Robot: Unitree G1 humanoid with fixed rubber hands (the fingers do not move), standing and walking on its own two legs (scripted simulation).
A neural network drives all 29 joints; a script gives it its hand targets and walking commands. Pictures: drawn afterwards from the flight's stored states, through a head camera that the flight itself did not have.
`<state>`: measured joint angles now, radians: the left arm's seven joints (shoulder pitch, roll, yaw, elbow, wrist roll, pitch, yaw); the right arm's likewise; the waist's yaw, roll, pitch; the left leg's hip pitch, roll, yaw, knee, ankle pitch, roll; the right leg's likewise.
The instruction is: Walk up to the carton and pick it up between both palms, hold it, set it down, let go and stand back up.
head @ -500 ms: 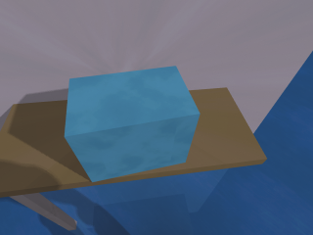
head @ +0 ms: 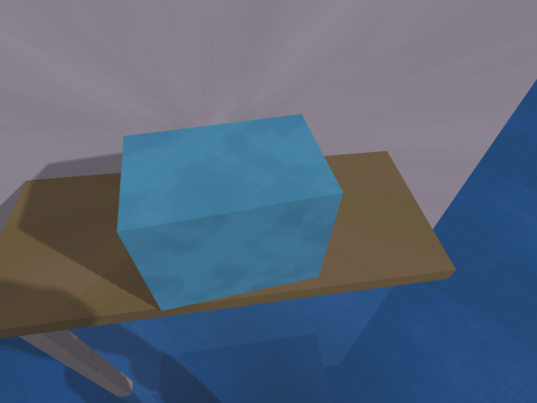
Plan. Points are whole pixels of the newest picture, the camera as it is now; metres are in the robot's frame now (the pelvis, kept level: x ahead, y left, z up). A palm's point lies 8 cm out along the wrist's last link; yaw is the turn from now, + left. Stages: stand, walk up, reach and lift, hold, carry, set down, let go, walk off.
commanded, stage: stand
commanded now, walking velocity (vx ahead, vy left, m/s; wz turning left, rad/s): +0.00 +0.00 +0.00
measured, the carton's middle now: (230, 213) +0.39 +0.06 +0.05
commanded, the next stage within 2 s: none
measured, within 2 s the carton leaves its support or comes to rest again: neither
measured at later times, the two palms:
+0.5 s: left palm out of the picture +0.03 +0.24 -0.13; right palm out of the picture +0.01 -0.24 -0.13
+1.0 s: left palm out of the picture -0.02 +0.23 -0.13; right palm out of the picture +0.00 -0.23 -0.14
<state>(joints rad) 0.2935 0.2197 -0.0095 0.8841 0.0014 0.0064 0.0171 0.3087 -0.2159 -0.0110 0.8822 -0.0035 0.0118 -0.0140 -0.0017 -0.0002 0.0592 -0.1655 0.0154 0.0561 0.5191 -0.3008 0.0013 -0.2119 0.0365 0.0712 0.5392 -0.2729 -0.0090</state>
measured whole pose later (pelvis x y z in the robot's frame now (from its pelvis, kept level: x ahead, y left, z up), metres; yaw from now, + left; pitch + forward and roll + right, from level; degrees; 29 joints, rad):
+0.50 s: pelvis -0.02 +0.00 +0.00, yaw +1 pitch -3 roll +0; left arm 0.24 0.21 -0.01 0.97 -0.01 0.01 0.03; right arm 0.29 -0.20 0.00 0.98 0.01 0.01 -0.02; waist -0.01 0.00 0.06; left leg -0.18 0.00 0.03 0.48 -0.25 0.00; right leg -0.21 0.02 0.05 0.49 -0.22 0.00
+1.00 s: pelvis -0.01 +0.00 +0.00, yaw +1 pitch -2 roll +0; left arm 0.32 0.17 -0.01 1.04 0.00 0.00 0.03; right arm 0.31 -0.19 -0.01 1.01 0.01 0.00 -0.03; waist 0.00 0.02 0.05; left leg -0.18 0.00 0.03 0.46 -0.24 0.00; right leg -0.22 0.02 0.05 0.48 -0.23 -0.01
